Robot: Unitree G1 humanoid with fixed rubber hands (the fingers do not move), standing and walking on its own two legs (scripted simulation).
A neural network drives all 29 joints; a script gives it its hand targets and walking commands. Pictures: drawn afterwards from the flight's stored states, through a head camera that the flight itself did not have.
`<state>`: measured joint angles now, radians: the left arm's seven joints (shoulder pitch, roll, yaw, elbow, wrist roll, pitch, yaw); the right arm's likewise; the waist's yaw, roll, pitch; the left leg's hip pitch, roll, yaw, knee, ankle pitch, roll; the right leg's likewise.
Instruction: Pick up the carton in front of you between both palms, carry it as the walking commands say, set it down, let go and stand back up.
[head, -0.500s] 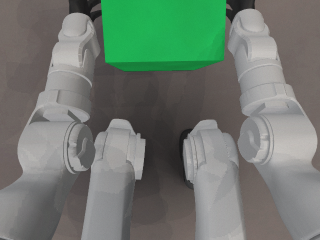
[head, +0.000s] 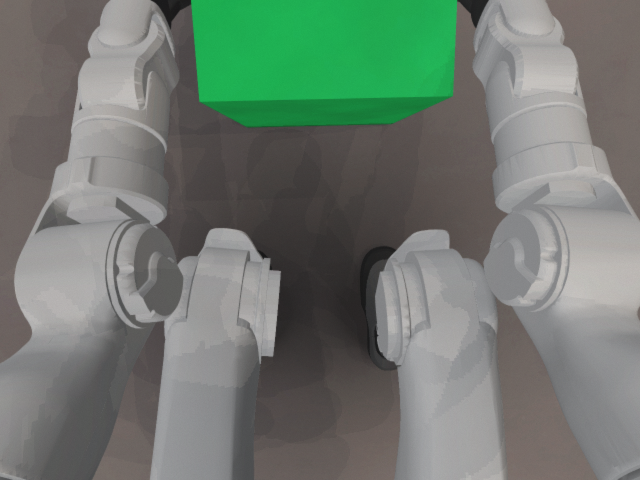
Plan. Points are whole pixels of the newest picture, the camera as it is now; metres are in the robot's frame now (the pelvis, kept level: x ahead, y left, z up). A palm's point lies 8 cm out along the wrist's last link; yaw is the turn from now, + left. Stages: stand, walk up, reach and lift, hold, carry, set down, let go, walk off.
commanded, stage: set down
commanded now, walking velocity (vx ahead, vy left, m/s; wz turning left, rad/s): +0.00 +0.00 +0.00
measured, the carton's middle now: (320, 20) +0.54 +0.00 -0.24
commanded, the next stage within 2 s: let go in 1.46 s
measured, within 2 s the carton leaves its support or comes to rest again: neither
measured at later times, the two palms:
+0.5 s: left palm out of the picture +0.55 +0.19 -0.16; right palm out of the picture +0.56 -0.20 -0.16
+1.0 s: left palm out of the picture +0.55 +0.19 +0.01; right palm out of the picture +0.56 -0.20 +0.01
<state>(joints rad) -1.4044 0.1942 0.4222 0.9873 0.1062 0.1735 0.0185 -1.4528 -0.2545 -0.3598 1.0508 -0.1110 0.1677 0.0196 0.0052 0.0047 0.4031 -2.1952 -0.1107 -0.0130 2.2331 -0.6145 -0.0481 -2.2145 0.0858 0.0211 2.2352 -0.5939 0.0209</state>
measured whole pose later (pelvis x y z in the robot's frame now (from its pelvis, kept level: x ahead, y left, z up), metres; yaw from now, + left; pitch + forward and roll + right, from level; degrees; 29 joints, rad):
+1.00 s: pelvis +0.01 +0.00 +0.11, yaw +0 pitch +46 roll +1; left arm -1.25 0.28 0.25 0.89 -0.09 0.16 0.11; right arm -1.30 -0.36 -0.22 0.97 0.07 0.16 -0.05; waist 0.02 0.00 0.03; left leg -2.08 -0.06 -0.01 1.80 -0.53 -0.02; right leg -2.09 0.05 0.02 1.80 -0.52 0.00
